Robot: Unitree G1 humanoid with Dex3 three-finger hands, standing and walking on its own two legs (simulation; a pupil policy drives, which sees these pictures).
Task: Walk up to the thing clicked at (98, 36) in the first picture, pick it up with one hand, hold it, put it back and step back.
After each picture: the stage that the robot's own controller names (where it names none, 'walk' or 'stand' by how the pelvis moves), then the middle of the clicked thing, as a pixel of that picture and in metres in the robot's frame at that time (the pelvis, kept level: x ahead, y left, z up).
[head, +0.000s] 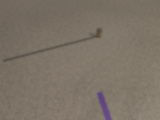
stand; (98, 33) +1.57 -0.24 -0.72
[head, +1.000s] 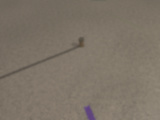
walk; (81, 42) +1.47 +0.10 -0.70
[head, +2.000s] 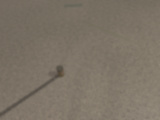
walk; (60, 71) +0.93 +0.25 -0.72
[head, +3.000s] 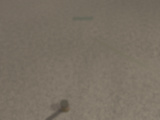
walk; (64, 106) +0.57 +0.19 -0.71
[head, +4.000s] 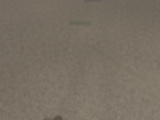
stand; out of the picture +0.43 +0.16 -0.70
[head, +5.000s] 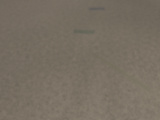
stand; out of the picture +0.40 +0.15 -0.72
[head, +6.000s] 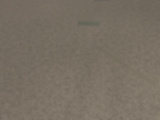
stand; out of the picture +0.38 +0.15 -0.71
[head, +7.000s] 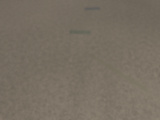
stand; out of the picture +0.37 +0.16 -0.72
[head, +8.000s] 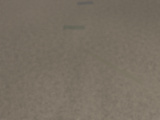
stand; out of the picture +0.37 +0.18 -0.72
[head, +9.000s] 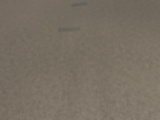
stand; out of the picture +0.35 +0.20 -0.72
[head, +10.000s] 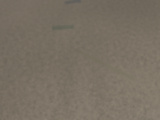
stand; out of the picture +0.33 +0.20 -0.72
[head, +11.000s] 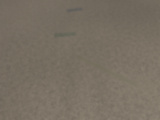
stand; out of the picture +0.33 +0.20 -0.72
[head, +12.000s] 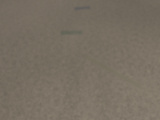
stand; out of the picture +0.34 +0.18 -0.73
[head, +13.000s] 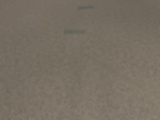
stand; out of the picture +0.34 +0.17 -0.73
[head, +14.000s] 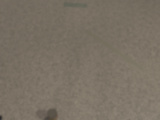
go down; (52, 115) +0.38 +0.16 -0.68
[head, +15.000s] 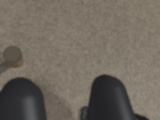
go down; (14, 57) +0.43 +0.24 -0.29
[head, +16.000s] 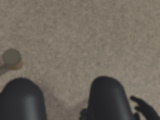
close in; (13, 60) +0.42 +0.25 -0.29
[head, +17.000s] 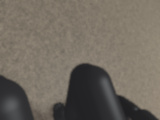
close; out of the picture +0.40 +0.28 -0.21
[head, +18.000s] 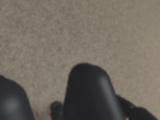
lift; out of the picture +0.38 +0.28 -0.21
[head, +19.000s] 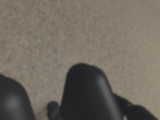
lift; out of the picture +0.35 +0.26 -0.22
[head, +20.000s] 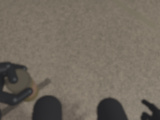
lift; (24, 86) +0.31 +0.20 -0.03
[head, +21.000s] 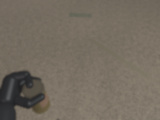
hold; (37, 97) +0.30 +0.16 -0.02
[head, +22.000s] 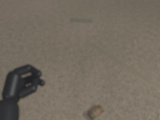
hold; (95, 112) +0.49 -0.11 -0.70
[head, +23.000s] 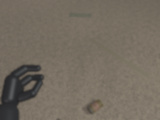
stand; (95, 106) +0.51 -0.12 -0.69
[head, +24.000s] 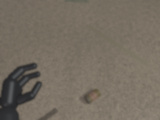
crouch; (92, 96) +0.51 -0.12 -0.65
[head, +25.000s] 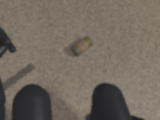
lower; (81, 46) +0.59 -0.06 -0.36
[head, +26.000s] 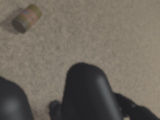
lower; (27, 18) +0.59 +0.04 -0.25
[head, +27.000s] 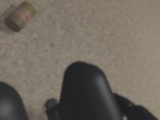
lower; (21, 16) +0.59 +0.05 -0.24
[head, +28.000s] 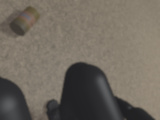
lower; (25, 20) +0.58 +0.04 -0.24
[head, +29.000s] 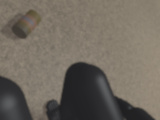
lower; (27, 24) +0.58 +0.03 -0.24
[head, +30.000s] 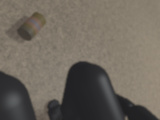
loosen; (32, 26) +0.57 +0.02 -0.24
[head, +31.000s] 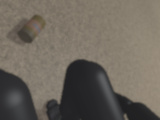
withdraw; (32, 28) +0.57 +0.00 -0.23
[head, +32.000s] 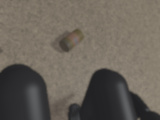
stand; (71, 40) +0.55 -0.04 -0.27
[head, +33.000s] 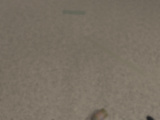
stand; (99, 116) +0.42 -0.17 -0.64
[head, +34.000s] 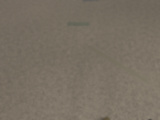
stand; out of the picture +0.42 -0.17 -0.69
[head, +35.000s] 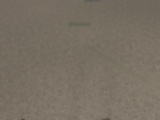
stand; out of the picture +0.41 -0.17 -0.69
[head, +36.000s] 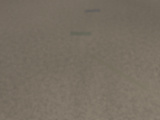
walk; out of the picture +0.43 -0.19 -0.75
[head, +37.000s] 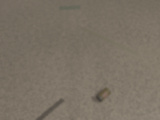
walk; (103, 94) +0.60 -0.17 -0.72
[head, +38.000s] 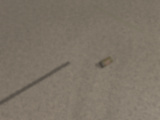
walk; (105, 62) +0.88 -0.19 -0.72
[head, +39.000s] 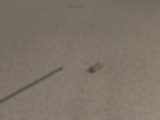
stand; (95, 67) +1.03 -0.15 -0.74
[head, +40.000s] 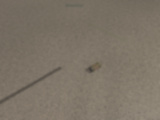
stand; (94, 67) +1.03 -0.15 -0.75
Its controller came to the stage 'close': yes
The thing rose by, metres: 0.70
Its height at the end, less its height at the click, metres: -0.02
